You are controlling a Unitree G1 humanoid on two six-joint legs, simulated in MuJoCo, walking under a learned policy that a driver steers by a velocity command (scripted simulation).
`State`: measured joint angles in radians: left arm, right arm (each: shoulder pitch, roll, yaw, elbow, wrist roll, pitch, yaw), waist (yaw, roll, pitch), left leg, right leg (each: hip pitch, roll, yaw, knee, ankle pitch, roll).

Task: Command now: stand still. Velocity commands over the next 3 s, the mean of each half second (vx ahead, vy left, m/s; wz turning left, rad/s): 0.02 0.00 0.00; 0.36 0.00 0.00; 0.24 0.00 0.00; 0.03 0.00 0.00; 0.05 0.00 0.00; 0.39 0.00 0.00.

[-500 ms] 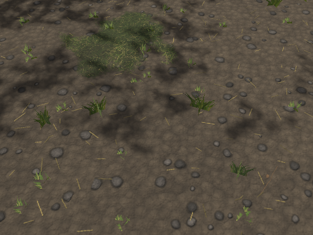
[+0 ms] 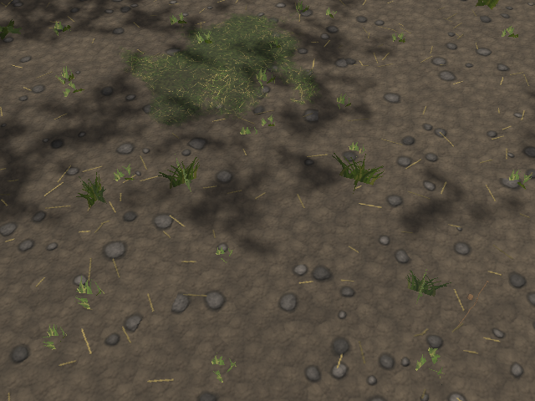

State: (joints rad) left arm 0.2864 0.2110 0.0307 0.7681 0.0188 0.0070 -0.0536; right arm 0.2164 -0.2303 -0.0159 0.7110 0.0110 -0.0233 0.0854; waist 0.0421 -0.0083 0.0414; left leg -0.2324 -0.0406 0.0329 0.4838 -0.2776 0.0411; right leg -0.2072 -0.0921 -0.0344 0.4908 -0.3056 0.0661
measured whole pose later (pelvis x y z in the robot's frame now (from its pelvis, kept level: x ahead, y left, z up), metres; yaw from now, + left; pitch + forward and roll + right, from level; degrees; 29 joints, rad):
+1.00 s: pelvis +0.16 -0.08 -0.09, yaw -2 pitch +2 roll -2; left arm 0.59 0.16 0.00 0.93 -0.05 -0.09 0.06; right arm 0.05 -0.20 -0.01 0.65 0.02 -0.07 0.08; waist 0.09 0.06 -0.01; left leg -0.58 0.00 -0.03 0.55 0.43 0.05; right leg -0.14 0.08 -0.06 0.97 -0.86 -0.06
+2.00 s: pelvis +0.38 -0.15 -0.19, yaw -1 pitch -1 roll +0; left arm 0.14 0.16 0.06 0.92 0.00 0.00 0.02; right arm 0.32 -0.16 -0.03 1.10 0.00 0.02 -0.05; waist -0.02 -0.01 0.03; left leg -0.14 0.02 -0.03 0.57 -0.40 -0.04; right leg -0.36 0.03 0.01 0.60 -0.22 -0.03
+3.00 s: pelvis +0.57 -0.16 -0.18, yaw -1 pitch +2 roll -1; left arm 0.45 0.19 0.02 1.10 -0.01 -0.08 0.02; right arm 0.01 -0.22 -0.06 0.88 0.02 -0.07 0.01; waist 0.08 0.03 0.00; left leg -0.66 0.07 -0.01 0.63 0.05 0.03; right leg 0.07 0.04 -0.04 0.19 -0.30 -0.04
